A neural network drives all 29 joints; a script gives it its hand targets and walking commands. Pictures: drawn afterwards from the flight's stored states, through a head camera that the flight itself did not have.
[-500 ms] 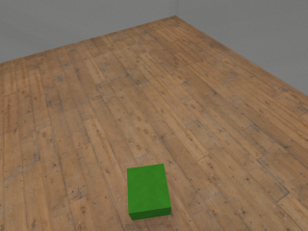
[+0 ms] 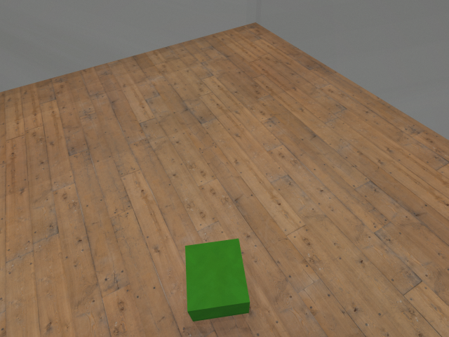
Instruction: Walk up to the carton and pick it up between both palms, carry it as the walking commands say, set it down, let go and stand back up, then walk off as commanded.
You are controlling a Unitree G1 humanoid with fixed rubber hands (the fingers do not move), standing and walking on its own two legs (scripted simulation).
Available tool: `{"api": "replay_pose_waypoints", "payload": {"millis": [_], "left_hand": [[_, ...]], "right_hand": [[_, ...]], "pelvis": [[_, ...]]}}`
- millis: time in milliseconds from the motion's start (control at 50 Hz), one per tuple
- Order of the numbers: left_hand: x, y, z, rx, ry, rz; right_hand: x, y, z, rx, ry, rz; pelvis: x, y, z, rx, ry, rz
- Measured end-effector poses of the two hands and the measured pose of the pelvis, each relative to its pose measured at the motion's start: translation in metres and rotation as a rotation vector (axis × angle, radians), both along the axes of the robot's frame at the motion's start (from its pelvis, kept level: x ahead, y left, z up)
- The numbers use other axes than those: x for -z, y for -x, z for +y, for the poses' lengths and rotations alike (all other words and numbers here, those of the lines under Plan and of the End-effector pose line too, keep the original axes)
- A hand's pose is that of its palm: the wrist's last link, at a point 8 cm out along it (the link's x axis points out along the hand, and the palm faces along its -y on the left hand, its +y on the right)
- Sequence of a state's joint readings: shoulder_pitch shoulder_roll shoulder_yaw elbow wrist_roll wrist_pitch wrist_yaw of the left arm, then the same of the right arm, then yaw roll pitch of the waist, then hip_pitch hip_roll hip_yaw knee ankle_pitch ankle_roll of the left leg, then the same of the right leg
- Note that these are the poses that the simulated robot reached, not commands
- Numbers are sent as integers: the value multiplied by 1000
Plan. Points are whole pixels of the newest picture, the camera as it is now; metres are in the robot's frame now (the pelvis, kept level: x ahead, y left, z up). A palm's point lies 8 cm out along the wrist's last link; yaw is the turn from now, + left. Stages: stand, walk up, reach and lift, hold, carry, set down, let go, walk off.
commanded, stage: walk up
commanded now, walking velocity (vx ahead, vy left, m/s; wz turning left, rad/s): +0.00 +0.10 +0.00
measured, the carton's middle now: (216, 278) +0.46 +0.09 -0.69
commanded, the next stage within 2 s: none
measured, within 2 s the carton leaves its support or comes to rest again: neither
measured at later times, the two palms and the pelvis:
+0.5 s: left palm out of the picture +0.05 +0.25 -0.13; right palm out of the picture +0.02 -0.26 -0.14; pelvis +0.00 +0.00 +0.00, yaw +0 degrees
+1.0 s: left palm out of the picture +0.05 +0.25 -0.13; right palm out of the picture +0.02 -0.26 -0.14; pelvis +0.00 +0.00 +0.00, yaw +0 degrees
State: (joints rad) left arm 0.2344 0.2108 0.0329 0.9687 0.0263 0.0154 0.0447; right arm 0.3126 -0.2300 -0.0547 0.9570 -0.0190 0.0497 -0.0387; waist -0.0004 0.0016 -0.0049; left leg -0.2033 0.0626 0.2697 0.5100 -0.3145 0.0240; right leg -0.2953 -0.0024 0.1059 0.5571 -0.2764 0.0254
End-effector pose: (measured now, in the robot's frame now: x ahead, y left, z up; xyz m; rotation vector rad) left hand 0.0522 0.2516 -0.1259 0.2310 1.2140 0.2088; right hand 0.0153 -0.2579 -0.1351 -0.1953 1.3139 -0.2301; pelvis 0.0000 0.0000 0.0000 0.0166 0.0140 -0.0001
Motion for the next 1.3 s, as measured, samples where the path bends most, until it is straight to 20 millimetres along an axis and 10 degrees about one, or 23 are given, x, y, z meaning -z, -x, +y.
{"api": "replay_pose_waypoints", "payload": {"millis": [1300], "left_hand": [[0,1,1,-2,-1,0]], "right_hand": [[0,0,0,-1,0,-1]], "pelvis": [[0,1,1,-1,0,0]]}}
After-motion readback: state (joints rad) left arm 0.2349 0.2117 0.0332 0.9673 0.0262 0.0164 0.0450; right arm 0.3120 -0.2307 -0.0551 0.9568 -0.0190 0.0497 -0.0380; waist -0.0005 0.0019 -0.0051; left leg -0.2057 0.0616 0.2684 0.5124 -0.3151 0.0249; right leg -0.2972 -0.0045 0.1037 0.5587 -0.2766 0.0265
